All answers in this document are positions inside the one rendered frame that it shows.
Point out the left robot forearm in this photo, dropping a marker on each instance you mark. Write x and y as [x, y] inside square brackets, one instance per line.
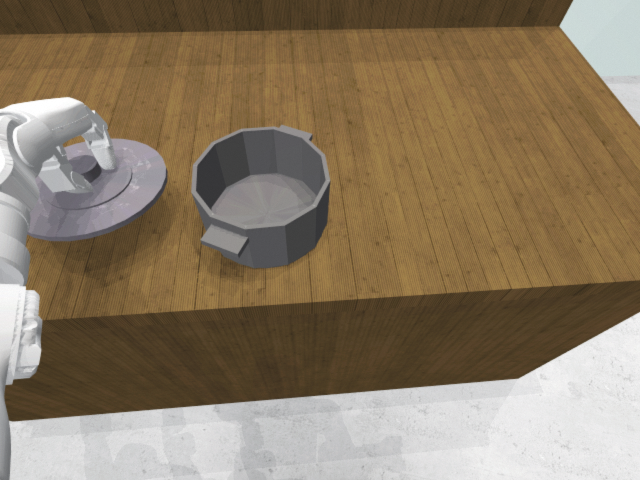
[25, 143]

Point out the pot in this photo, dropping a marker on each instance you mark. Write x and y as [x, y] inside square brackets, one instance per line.
[263, 195]

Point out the table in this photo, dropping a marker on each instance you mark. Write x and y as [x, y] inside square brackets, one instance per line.
[484, 204]

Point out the left robot upper arm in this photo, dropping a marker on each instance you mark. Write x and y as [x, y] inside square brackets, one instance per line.
[20, 351]

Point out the lid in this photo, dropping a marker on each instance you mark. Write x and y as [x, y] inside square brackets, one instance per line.
[119, 196]

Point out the knob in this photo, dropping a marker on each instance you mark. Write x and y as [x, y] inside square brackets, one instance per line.
[87, 166]

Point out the left robot hand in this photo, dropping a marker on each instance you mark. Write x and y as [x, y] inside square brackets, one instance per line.
[67, 118]

